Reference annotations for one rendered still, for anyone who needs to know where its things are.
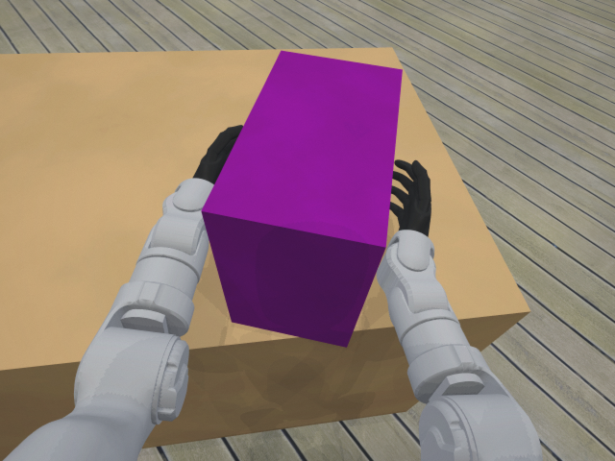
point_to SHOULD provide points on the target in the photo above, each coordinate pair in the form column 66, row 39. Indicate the robot left hand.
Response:
column 213, row 161

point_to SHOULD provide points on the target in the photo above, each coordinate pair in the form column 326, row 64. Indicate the left robot upper arm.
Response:
column 133, row 380

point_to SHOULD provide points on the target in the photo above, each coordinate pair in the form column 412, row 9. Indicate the robot right forearm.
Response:
column 440, row 358

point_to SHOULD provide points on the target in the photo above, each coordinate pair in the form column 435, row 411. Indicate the robot left forearm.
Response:
column 159, row 295

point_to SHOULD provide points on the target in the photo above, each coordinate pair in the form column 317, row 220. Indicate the robot right hand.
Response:
column 416, row 214

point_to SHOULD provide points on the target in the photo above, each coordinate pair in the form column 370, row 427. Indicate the carton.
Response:
column 297, row 219

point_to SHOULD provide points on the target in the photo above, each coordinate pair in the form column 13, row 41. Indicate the right robot upper arm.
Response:
column 487, row 427

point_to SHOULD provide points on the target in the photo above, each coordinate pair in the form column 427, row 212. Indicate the pedestal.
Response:
column 91, row 144

